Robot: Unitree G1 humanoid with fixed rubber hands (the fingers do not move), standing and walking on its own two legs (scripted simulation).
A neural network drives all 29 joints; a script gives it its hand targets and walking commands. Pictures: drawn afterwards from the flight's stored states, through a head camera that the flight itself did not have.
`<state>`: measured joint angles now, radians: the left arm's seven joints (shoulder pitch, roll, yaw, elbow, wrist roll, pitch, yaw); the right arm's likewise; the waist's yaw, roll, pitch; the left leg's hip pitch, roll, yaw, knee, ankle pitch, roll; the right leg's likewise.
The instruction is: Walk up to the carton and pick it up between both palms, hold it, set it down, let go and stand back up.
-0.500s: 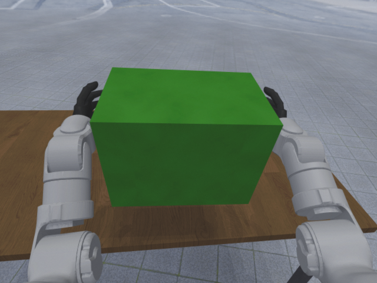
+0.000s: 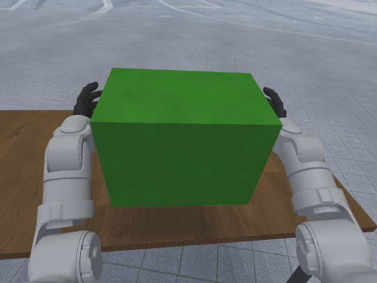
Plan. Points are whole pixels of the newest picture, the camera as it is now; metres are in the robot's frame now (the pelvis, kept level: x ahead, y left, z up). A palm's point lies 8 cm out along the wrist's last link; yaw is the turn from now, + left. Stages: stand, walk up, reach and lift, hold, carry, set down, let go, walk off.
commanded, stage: hold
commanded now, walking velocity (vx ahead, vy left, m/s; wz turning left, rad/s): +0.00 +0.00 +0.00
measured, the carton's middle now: (182, 138) +0.37 +0.00 +0.19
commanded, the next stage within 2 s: none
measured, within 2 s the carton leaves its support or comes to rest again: neither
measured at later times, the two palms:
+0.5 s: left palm (87, 119) +0.36 +0.19 +0.24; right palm (276, 123) +0.37 -0.19 +0.23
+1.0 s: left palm (85, 120) +0.37 +0.19 +0.23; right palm (274, 123) +0.37 -0.19 +0.23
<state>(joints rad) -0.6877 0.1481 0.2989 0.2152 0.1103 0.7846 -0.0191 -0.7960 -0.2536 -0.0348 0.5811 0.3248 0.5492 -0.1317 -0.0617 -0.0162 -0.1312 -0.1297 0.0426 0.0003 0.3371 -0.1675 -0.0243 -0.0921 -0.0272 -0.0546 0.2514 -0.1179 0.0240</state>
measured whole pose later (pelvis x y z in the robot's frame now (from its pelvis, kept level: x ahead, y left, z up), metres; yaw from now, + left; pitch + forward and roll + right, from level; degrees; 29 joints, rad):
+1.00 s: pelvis +0.00 +0.00 +0.00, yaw +0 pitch -2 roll -1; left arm -0.68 0.15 0.29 0.21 0.11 0.78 -0.02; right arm -0.78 -0.25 -0.03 0.56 0.33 0.54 -0.13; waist -0.06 -0.02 -0.14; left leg -0.13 0.04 0.00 0.34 -0.17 -0.03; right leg -0.09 -0.02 -0.06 0.25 -0.12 0.02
